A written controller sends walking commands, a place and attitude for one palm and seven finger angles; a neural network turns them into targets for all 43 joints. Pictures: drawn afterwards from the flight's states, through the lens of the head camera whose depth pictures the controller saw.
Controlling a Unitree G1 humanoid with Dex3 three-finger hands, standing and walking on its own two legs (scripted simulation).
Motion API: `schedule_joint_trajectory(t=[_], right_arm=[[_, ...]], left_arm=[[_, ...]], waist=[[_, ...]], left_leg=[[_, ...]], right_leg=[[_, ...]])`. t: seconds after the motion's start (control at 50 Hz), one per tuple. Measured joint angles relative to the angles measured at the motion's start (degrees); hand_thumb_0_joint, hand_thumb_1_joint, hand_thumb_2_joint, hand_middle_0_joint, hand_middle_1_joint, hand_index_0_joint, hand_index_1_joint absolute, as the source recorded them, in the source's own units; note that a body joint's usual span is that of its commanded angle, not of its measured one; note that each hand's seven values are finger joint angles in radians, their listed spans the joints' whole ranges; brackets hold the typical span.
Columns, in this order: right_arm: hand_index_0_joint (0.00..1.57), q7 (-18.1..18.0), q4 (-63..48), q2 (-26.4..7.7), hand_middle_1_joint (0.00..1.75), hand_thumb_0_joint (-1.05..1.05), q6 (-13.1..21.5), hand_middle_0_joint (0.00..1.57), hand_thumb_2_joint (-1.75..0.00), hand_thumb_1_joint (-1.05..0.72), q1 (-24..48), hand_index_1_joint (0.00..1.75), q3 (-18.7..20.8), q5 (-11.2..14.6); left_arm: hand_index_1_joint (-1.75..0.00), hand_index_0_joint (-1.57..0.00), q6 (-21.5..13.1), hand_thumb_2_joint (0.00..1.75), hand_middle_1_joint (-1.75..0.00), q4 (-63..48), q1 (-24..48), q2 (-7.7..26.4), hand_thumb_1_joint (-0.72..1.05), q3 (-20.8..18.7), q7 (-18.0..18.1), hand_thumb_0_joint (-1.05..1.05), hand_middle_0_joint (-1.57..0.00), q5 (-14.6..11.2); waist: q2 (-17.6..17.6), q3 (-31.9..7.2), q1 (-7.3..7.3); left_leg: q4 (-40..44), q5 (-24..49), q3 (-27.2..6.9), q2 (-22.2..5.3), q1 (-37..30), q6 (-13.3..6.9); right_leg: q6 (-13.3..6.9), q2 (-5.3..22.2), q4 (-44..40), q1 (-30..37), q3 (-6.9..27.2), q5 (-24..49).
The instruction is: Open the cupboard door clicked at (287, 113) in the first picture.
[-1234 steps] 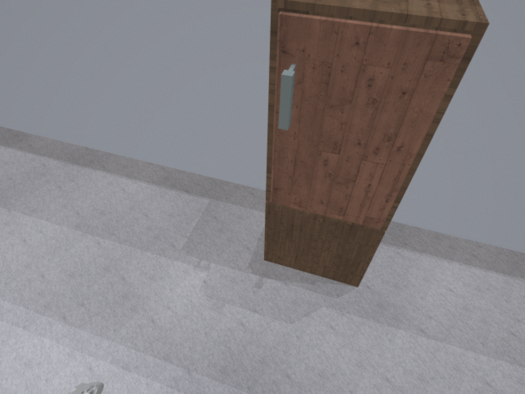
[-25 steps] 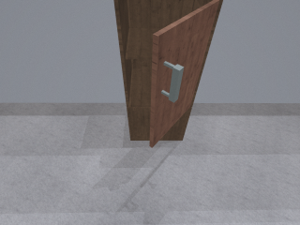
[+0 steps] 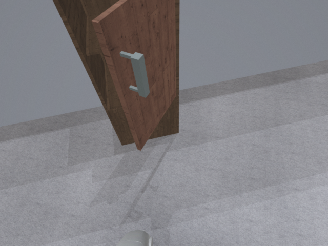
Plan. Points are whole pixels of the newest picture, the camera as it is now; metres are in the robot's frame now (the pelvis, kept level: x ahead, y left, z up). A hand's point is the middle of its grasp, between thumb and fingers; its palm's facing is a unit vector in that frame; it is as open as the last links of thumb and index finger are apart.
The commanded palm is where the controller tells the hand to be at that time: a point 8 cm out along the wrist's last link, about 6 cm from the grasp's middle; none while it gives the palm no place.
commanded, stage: walk to a spot facing it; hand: left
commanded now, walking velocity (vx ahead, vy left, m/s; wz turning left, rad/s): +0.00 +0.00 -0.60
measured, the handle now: (134, 74) +0.54 +0.13 +0.09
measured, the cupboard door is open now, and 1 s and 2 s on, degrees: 50 50 50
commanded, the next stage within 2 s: none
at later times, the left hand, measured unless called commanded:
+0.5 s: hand (89, 237) +0.15 +0.24 -0.17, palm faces -0.21 -0.95 -0.22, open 7.4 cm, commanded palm none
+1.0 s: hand (138, 201) +0.25 +0.12 -0.16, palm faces -0.59 -0.78 -0.22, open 7.4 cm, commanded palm none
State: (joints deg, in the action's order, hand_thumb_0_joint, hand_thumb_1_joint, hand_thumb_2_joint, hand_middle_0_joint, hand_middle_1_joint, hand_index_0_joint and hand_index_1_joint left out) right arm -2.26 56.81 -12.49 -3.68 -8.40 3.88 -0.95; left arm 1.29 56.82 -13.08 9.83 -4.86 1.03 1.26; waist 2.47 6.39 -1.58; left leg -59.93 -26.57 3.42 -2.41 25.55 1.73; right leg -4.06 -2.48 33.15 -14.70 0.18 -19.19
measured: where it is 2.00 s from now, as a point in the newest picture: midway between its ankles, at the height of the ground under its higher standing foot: (219, 235)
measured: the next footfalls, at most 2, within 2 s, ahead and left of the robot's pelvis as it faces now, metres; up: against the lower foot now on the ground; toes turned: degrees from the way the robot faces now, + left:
left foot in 0.38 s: +0.09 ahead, +0.16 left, +0.00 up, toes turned -14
right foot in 0.74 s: +0.02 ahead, -0.10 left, +0.00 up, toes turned -32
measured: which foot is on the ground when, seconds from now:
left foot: up 0.00-0.36, down 0.38-0.74, up 0.76-1.00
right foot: down 0.00-0.36, up 0.38-0.72, down 0.74-1.00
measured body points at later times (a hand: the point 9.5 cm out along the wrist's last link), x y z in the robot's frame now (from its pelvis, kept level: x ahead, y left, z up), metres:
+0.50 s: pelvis +0.03 +0.05 +0.00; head +0.10 +0.06 +0.45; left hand +0.16 +0.29 -0.16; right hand +0.08 -0.21 -0.12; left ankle +0.05 +0.17 -0.73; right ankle -0.05 -0.07 -0.65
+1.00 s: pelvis +0.05 +0.03 +0.00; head +0.10 -0.01 +0.45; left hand +0.28 +0.16 -0.14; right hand -0.05 -0.22 -0.14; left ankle +0.13 +0.13 -0.70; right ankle -0.01 -0.08 -0.73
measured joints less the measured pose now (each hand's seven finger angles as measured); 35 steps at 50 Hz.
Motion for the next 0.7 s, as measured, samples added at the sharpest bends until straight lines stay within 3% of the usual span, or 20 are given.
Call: schedule_joint_trajectory(t=[0.08,0.2,0.3,0.36,0.38,0.42,0.48,0.52,0.62,0.7], right_arm=[[0.20,0.01,-2.20,-0.27,0.30,0.01,0.21,0.20,-0.90,-0.90,2.80,0.29,0.08,0.11],[0.20,-0.03,-4.82,0.00,0.30,0.01,0.38,0.19,-0.90,-0.90,6.16,0.29,-0.18,0.39],[0.20,-0.04,-6.61,0.82,0.30,0.01,1.19,0.19,-0.90,-0.90,7.19,0.29,-0.77,0.90],[0.20,-0.05,-7.79,1.14,0.30,0.01,2.33,0.20,-0.90,-0.90,6.16,0.29,-1.56,0.97],[0.20,-0.13,-8.26,0.95,0.30,0.01,2.97,0.20,-0.90,-0.90,5.43,0.30,-1.73,0.68],[0.20,-0.29,-8.41,1.68,0.30,0.01,3.18,0.20,-0.90,-0.90,4.27,0.30,-2.40,-0.06],[0.20,-0.29,-8.50,2.35,0.30,0.01,2.87,0.20,-0.90,-0.90,1.41,0.30,-3.39,-0.59],[0.20,-0.32,-8.16,2.40,0.30,0.01,2.73,0.20,-0.90,-0.90,-0.45,0.30,-3.58,-0.63],[0.20,-0.08,-6.76,1.33,0.30,0.01,2.38,0.20,-0.90,-0.90,-4.26,0.30,-3.01,-0.73],[0.20,0.30,-5.58,-0.47,0.30,0.01,1.94,0.20,-0.90,-0.90,-6.55,0.30,-2.02,-0.76]], left_arm=[[-0.30,-0.20,-0.16,0.89,-0.30,-0.75,-0.37,-0.11,0.91,0.22,0.12,0.00,-0.20,-0.11],[-0.30,-0.20,0.12,0.89,-0.30,-2.18,-0.99,-0.11,0.91,0.34,-0.24,0.00,-0.20,0.13],[-0.30,-0.20,0.57,0.89,-0.30,-3.07,-1.23,0.74,0.90,-0.07,-0.40,0.00,-0.20,0.34],[-0.30,-0.20,1.18,0.89,-0.30,-3.44,-1.84,1.65,0.90,-0.47,-0.42,0.01,-0.20,0.03],[-0.30,-0.20,1.44,0.89,-0.30,-3.50,-1.76,1.92,0.90,-0.54,-0.58,0.01,-0.20,-0.20],[-0.30,-0.20,1.85,0.89,-0.30,-3.39,-0.48,3.39,0.91,-0.91,-1.02,0.01,-0.20,-0.02],[-0.30,-0.20,2.06,0.89,-0.30,-3.76,1.24,5.05,0.91,-1.40,-1.83,0.01,-0.20,0.26],[-0.30,-0.20,2.16,0.89,-0.30,-4.40,2.22,5.57,0.91,-1.41,-2.32,0.01,-0.20,0.11],[-0.30,-0.19,2.46,0.89,-0.30,-5.54,4.42,5.51,0.91,-0.91,-3.03,0.01,-0.19,-0.10],[-0.30,-0.19,2.00,0.90,-0.30,-6.06,6.18,4.95,0.91,-0.23,-3.28,0.01,-0.19,-0.10]], waist=[[-0.64,0.02,-0.05],[-1.65,-0.17,-0.78],[-3.22,-0.33,-1.63],[-3.56,-1.48,-1.32],[-2.97,-1.90,-1.00],[-4.42,-1.00,-1.32],[-5.13,-0.14,-1.34],[-4.78,0.38,-1.11],[-2.87,1.29,0.40],[-1.22,1.60,2.01]], left_leg=[[-2.55,2.33,-2.63,0.20,1.62,1.15],[1.44,2.47,-4.90,0.47,1.38,1.66],[11.57,1.81,-4.96,1.82,-1.79,1.18],[25.13,8.32,-4.85,1.69,-6.93,0.09],[27.22,10.96,-5.06,0.83,-7.56,-1.38],[25.13,8.90,-3.16,0.65,-7.76,-2.10],[26.90,7.83,-1.05,-0.49,-9.87,-1.79],[28.84,8.57,0.21,-1.38,-11.35,-1.61],[30.35,8.39,3.94,-3.79,-13.55,-1.11],[27.08,5.74,7.14,-5.70,-13.36,0.06]], right_leg=[[-0.08,-1.01,-3.76,1.33,2.73,2.40],[0.39,-2.18,-5.36,1.68,6.61,3.46],[1.64,-2.69,-4.38,0.99,9.97,2.96],[2.92,-3.91,-1.28,-0.65,11.64,1.23],[3.36,-4.43,2.53,-2.38,10.77,-2.29],[4.70,-2.99,14.47,-6.57,7.95,-9.24],[6.44,-0.49,28.71,-11.94,3.69,-9.20],[7.13,1.27,31.69,-13.64,1.72,-7.58],[7.05,3.98,21.23,-11.88,-1.81,-6.01],[5.53,3.80,8.97,-7.07,-3.83,-3.19]])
